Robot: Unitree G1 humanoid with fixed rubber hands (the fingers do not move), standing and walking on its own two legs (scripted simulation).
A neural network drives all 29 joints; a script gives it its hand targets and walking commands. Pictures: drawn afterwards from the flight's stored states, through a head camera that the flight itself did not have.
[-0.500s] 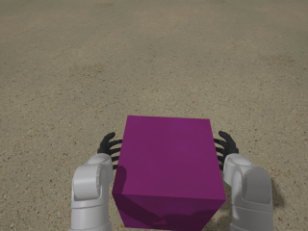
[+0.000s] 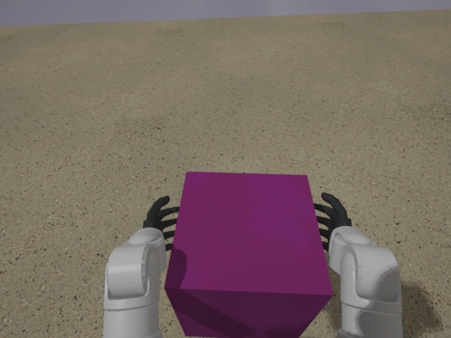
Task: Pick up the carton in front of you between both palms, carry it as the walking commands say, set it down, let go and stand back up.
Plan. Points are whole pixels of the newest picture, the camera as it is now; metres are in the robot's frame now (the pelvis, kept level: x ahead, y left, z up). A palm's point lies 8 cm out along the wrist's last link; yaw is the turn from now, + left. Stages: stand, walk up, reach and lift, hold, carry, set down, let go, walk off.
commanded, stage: carry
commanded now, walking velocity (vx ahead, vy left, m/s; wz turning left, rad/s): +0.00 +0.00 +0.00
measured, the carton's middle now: (243, 259) +0.26 +0.00 +0.01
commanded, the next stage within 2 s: hold in 1.98 s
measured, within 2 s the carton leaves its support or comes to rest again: neither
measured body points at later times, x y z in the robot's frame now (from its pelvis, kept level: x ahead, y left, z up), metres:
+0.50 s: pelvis -0.03 +0.00 -0.01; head -0.06 -0.01 +0.44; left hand +0.23 +0.15 +0.05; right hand +0.24 -0.15 +0.05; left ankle -0.08 +0.10 -0.74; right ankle -0.05 -0.11 -0.74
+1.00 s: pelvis -0.08 +0.00 +0.00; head -0.10 +0.00 +0.45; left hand +0.22 +0.15 +0.02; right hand +0.23 -0.15 +0.03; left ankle -0.08 +0.10 -0.74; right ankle -0.05 -0.11 -0.74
